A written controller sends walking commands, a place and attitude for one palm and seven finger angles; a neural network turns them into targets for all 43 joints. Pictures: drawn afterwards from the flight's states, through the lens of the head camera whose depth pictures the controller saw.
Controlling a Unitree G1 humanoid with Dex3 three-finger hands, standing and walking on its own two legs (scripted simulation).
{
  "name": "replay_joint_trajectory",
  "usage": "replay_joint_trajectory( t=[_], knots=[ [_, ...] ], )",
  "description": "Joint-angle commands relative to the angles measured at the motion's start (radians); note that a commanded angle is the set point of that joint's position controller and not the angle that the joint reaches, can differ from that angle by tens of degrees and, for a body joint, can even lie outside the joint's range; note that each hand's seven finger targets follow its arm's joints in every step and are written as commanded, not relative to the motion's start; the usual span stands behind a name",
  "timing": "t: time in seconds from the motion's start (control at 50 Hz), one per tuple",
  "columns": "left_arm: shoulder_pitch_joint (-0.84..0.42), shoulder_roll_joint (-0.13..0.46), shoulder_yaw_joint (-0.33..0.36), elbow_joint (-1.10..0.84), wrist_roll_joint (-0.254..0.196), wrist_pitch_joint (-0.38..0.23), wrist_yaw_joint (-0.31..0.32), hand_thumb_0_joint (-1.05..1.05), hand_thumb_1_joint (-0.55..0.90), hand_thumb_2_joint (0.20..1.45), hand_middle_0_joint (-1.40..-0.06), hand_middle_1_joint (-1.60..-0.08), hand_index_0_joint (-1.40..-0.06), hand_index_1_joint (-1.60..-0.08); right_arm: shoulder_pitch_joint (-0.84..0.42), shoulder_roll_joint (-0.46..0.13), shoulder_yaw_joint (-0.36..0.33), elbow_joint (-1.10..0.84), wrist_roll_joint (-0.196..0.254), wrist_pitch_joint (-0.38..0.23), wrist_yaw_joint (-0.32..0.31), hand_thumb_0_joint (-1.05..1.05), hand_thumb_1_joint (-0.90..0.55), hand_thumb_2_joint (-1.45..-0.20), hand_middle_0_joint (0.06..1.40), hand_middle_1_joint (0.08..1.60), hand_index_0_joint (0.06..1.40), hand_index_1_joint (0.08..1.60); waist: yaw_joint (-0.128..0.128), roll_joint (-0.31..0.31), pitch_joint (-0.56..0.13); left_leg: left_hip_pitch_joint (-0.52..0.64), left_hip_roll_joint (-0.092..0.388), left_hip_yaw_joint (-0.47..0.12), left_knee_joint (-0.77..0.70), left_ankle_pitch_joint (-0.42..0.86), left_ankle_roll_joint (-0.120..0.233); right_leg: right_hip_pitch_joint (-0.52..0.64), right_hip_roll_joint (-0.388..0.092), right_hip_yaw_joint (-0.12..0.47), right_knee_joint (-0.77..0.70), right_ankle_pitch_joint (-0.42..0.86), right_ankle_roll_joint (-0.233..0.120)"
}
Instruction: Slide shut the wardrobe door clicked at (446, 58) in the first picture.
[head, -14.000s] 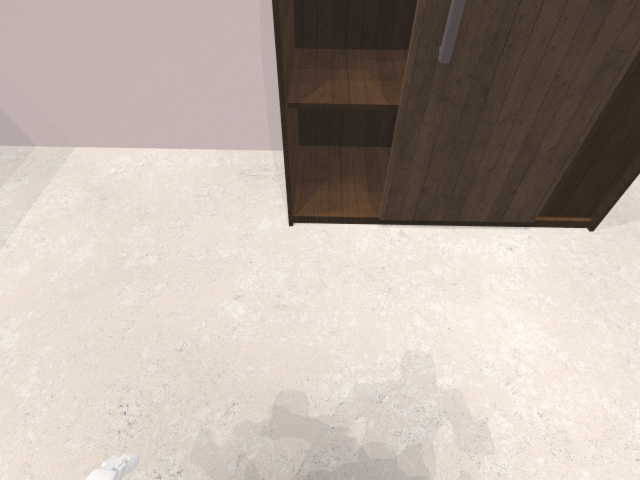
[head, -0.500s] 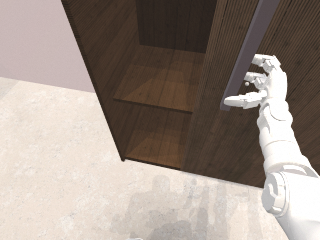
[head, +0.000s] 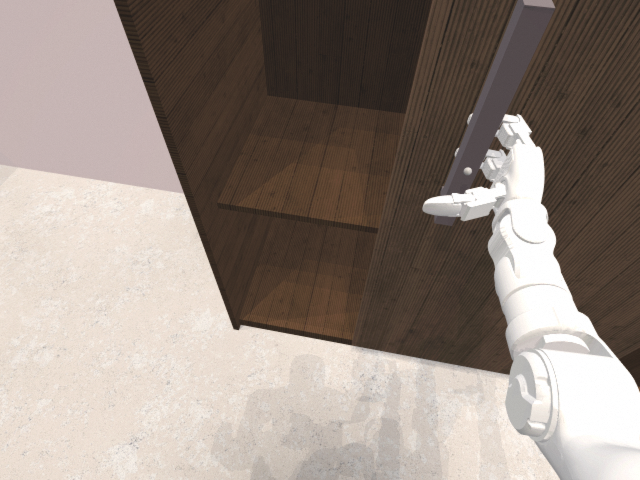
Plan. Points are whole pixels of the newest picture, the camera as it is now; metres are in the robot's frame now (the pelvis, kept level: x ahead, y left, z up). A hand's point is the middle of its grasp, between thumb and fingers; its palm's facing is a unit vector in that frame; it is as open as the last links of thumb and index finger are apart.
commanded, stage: slide the fingers in behind the handle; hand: right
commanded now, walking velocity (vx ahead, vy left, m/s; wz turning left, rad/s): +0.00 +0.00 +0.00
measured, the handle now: (477, 126) +0.54 -0.11 +0.16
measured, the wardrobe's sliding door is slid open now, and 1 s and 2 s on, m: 0.37 0.37 0.37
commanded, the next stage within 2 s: grip the handle and tug to test in 0.80 s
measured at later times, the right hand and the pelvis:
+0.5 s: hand (456, 168) +0.48 -0.08 +0.14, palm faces +0.04 +1.00 +0.00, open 14.0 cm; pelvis +0.00 +0.00 +0.00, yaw +1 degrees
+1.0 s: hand (456, 169) +0.48 -0.09 +0.14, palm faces +0.03 +1.00 -0.01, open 14.0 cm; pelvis +0.00 +0.00 +0.00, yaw +0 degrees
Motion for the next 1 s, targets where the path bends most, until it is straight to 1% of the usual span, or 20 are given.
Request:
replay_joint_trajectory(
  t=[0.0, 0.08, 0.14, 0.18, 0.24, 0.28, 0.32, 0.42, 0.46, 0.48, 0.5, 0.52, 0.58, 0.62, 0.66, 0.72, 0.76, 0.82, 0.88, 0.98],
  knots=[
    [0.089, 0.133, 0.046, -0.069, -0.003, -0.033, 0.003, 0.0, 0.9, 0.9, -0.2, -0.3, -0.2, -0.3, -0.542, -0.156, -0.004, -0.204, 0.004, -0.068, -0.006, 0.0, 0.5, -0.3, 0.3, 1.2, 0.3, 1.2, 0.027, 0.049, -0.339, 0.105, -0.014, -0.044, -0.082, 0.379, -0.016, 0.221, 0.028, 0.041, -0.047, 0.248, -0.021],
    [0.092, 0.138, 0.043, -0.075, 0.0, -0.03, 0.003, 0.0, 0.9, 0.9, -0.2, -0.3, -0.2, -0.3, -0.532, -0.204, -0.036, -0.173, 0.0, -0.07, -0.013, 0.0, 0.5, -0.3, 0.3, 1.2, 0.3, 1.2, 0.018, 0.099, -0.332, 0.135, -0.011, -0.054, -0.087, 0.392, -0.019, 0.171, 0.035, 0.036, -0.048, 0.226, -0.027],
    [0.093, 0.128, 0.043, -0.081, 0.001, -0.03, 0.001, 0.0, 0.9, 0.9, -0.2, -0.3, -0.2, -0.3, -0.557, -0.17, -0.014, -0.195, -0.01, -0.082, -0.011, 0.0, 0.5, -0.3, 0.3, 1.2, 0.3, 1.2, 0.026, 0.047, -0.349, 0.119, -0.011, -0.052, -0.083, 0.374, -0.019, 0.192, 0.035, 0.033, -0.047, 0.217, -0.024],
    [0.097, 0.137, 0.045, -0.079, 0.002, -0.029, 0.002, 0.0, 0.9, 0.9, -0.2, -0.3, -0.2, -0.3, -0.55, -0.209, -0.045, -0.178, -0.005, -0.083, -0.016, 0.0, 0.5, -0.3, 0.3, 1.2, 0.3, 1.2, 0.021, 0.064, -0.354, 0.127, -0.012, -0.056, -0.081, 0.387, -0.018, 0.184, 0.035, 0.033, -0.042, 0.228, -0.026],
    [0.097, 0.128, 0.044, -0.083, 0.001, -0.031, -0.001, 0.0, 0.9, 0.9, -0.2, -0.3, -0.2, -0.3, -0.563, -0.153, 0.0, -0.194, -0.009, -0.087, -0.011, 0.0, 0.5, -0.3, 0.3, 1.2, 0.3, 1.2, 0.032, 0.042, -0.366, 0.115, -0.013, -0.051, -0.081, 0.373, -0.019, 0.2, 0.033, 0.032, -0.044, 0.221, -0.023],
    [0.105, 0.139, 0.048, -0.079, 0.001, -0.034, -0.005, 0.0, 0.9, 0.9, -0.2, -0.3, -0.2, -0.3, -0.55, -0.181, -0.019, -0.189, 0.0, -0.088, -0.018, 0.0, 0.5, -0.3, 0.3, 1.2, 0.3, 1.2, 0.013, 0.053, -0.379, 0.121, -0.015, -0.048, -0.078, 0.398, -0.015, 0.206, 0.033, 0.038, -0.044, 0.256, -0.022],
    [0.102, 0.13, 0.05, -0.082, 0.002, -0.033, -0.007, 0.0, 0.9, 0.9, -0.2, -0.3, -0.2, -0.3, -0.548, -0.132, 0.008, -0.225, -0.004, -0.093, -0.018, 0.0, 0.5, -0.3, 0.3, 1.2, 0.3, 1.2, 0.026, 0.027, -0.395, 0.114, -0.016, -0.049, -0.078, 0.395, -0.019, 0.233, 0.031, 0.033, -0.041, 0.256, -0.021],
    [0.109, 0.137, 0.055, -0.072, 0.004, -0.033, -0.007, 0.0, 0.9, 0.9, -0.2, -0.3, -0.2, -0.3, -0.522, -0.173, -0.031, -0.219, -0.002, -0.09, -0.025, 0.0, 0.5, -0.3, 0.3, 1.2, 0.3, 1.2, 0.016, 0.073, -0.387, 0.132, -0.017, -0.049, -0.08, 0.405, -0.02, 0.216, 0.029, 0.033, -0.044, 0.257, -0.023],
    [0.101, 0.13, 0.05, -0.075, 0.002, -0.03, -0.006, 0.0, 0.9, 0.9, -0.2, -0.3, -0.2, -0.3, -0.531, -0.147, -0.001, -0.227, -0.005, -0.089, -0.02, 0.0, 0.5, -0.3, 0.3, 1.2, 0.3, 1.2, 0.024, 0.062, -0.368, 0.132, -0.016, -0.048, -0.081, 0.41, -0.019, 0.211, 0.031, 0.031, -0.048, 0.253, -0.023],
    [0.1, 0.137, 0.053, -0.077, -0.001, -0.033, -0.009, 0.0, 0.9, 0.9, -0.2, -0.3, -0.2, -0.3, -0.529, -0.155, 0.005, -0.229, -0.001, -0.087, -0.018, 0.0, 0.5, -0.3, 0.3, 1.2, 0.3, 1.2, 0.006, 0.029, -0.371, 0.121, -0.014, -0.048, -0.08, 0.41, -0.012, 0.224, 0.032, 0.035, -0.047, 0.27, -0.02],
    [0.1, 0.127, 0.052, -0.071, -0.001, -0.031, -0.008, 0.0, 0.9, 0.9, -0.2, -0.3, -0.2, -0.3, -0.536, -0.134, 0.012, -0.23, -0.009, -0.087, -0.02, 0.0, 0.5, -0.3, 0.3, 1.2, 0.3, 1.2, 0.025, 0.015, -0.361, 0.102, -0.017, -0.045, -0.08, 0.396, -0.015, 0.241, 0.027, 0.034, -0.045, 0.264, -0.02],
    [0.102, 0.127, 0.052, -0.073, 0.001, -0.032, -0.01, 0.0, 0.9, 0.9, -0.2, -0.3, -0.2, -0.3, -0.531, -0.113, 0.025, -0.244, -0.008, -0.088, -0.021, 0.0, 0.5, -0.3, 0.3, 1.2, 0.3, 1.2, 0.02, 0.019, -0.371, 0.101, -0.018, -0.04, -0.078, 0.393, -0.013, 0.253, 0.027, 0.04, -0.047, 0.274, -0.017],
    [0.095, 0.138, 0.054, -0.075, 0.0, -0.037, -0.009, 0.0, 0.9, 0.9, -0.2, -0.3, -0.2, -0.3, -0.509, -0.126, 0.013, -0.233, 0.012, -0.083, -0.025, 0.0, 0.5, -0.3, 0.3, 1.2, 0.3, 1.2, 0.015, 0.085, -0.357, 0.112, -0.019, -0.039, -0.086, 0.395, -0.014, 0.234, 0.027, 0.04, -0.051, 0.27, -0.021],
    [0.094, 0.132, 0.053, -0.072, 0.0, -0.034, -0.007, 0.0, 0.9, 0.9, -0.2, -0.3, -0.2, -0.3, -0.515, -0.136, 0.0, -0.228, -0.001, -0.082, -0.025, 0.0, 0.5, -0.3, 0.3, 1.2, 0.3, 1.2, 0.016, 0.055, -0.352, 0.109, -0.017, -0.042, -0.084, 0.382, -0.015, 0.229, 0.027, 0.036, -0.051, 0.252, -0.02],
    [0.089, 0.125, 0.05, -0.074, -0.001, -0.035, -0.008, 0.0, 0.9, 0.9, -0.2, -0.3, -0.2, -0.3, -0.524, -0.079, 0.051, -0.234, -0.007, -0.082, -0.024, 0.0, 0.5, -0.3, 0.3, 1.2, 0.3, 1.2, 0.026, 0.037, -0.346, 0.084, -0.019, -0.035, -0.081, 0.372, -0.013, 0.25, 0.025, 0.041, -0.052, 0.259, -0.017],
    [0.089, 0.128, 0.052, -0.077, 0.001, -0.036, -0.011, 0.0, 0.9, 0.9, -0.2, -0.3, -0.2, -0.3, -0.514, -0.089, 0.032, -0.245, -0.002, -0.082, -0.031, 0.0, 0.5, -0.3, 0.3, 1.2, 0.3, 1.2, 0.019, 0.03, -0.374, 0.087, -0.02, -0.036, -0.075, 0.39, -0.012, 0.272, 0.025, 0.043, -0.042, 0.29, -0.016],
    [0.09, 0.13, 0.052, -0.075, 0.002, -0.034, -0.009, 0.0, 0.9, 0.9, -0.2, -0.3, -0.2, -0.3, -0.522, -0.111, 0.018, -0.238, -0.001, -0.081, -0.033, 0.0, 0.5, -0.3, 0.3, 1.2, 0.3, 1.2, 0.022, 0.078, -0.361, 0.103, -0.02, -0.038, -0.078, 0.388, -0.016, 0.241, 0.025, 0.042, -0.048, 0.27, -0.019],
    [0.087, 0.127, 0.051, -0.077, 0.002, -0.031, -0.01, 0.0, 0.9, 0.9, -0.2, -0.3, -0.2, -0.3, -0.522, -0.11, 0.019, -0.255, -0.005, -0.081, -0.031, 0.0, 0.5, -0.3, 0.3, 1.2, 0.3, 1.2, 0.014, 0.029, -0.37, 0.099, -0.018, -0.038, -0.07, 0.408, -0.012, 0.26, 0.025, 0.041, -0.043, 0.299, -0.015],
    [0.084, 0.128, 0.053, -0.082, 0.002, -0.031, -0.011, 0.0, 0.9, 0.9, -0.2, -0.3, -0.2, -0.3, -0.515, -0.088, 0.042, -0.272, -0.005, -0.079, -0.032, 0.0, 0.5, -0.3, 0.3, 1.2, 0.3, 1.2, 0.01, 0.035, -0.378, 0.091, -0.02, -0.029, -0.065, 0.408, -0.007, 0.277, 0.023, 0.051, -0.043, 0.323, -0.013],
    [0.085, 0.131, 0.053, -0.077, 0.001, -0.032, -0.012, 0.0, 0.9, 0.9, -0.2, -0.3, -0.2, -0.3, -0.517, -0.087, 0.041, -0.263, 0.0, -0.07, -0.037, 0.0, 0.267, -0.4, 0.325, 1.233, 0.325, 1.233, 0.01, 0.042, -0.365, 0.085, -0.021, -0.028, -0.069, 0.407, -0.006, 0.277, 0.022, 0.053, -0.043, 0.33, -0.013]
  ],
)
